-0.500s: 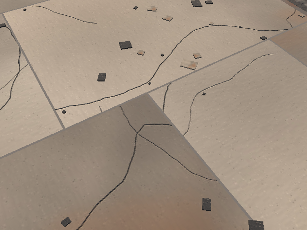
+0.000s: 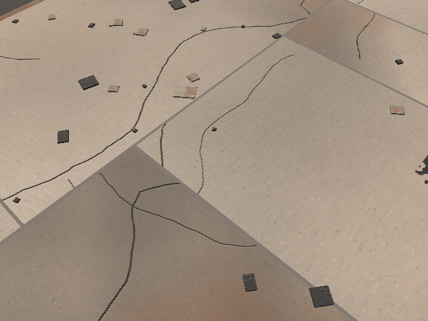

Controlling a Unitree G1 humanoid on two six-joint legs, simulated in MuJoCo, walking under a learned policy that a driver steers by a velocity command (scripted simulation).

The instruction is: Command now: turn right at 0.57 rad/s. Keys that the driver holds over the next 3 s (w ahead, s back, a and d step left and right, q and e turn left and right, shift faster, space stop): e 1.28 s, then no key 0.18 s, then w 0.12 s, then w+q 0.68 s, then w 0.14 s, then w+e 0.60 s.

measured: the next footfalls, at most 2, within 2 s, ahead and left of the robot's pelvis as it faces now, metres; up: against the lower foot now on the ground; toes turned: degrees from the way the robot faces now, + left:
left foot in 0.08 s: +0.05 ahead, +0.12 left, +0.00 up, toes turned -7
right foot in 0.56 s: -0.02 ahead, -0.09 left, +0.00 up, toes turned -21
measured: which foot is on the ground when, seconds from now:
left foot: up 0.00-0.06, down 0.08-0.54, up 0.56-1.00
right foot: down 0.00-0.10, up 0.12-0.54, down 0.56-1.00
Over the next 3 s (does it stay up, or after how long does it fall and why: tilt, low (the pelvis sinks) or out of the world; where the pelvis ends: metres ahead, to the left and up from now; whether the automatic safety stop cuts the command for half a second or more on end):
stays up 0.57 -0.40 0.01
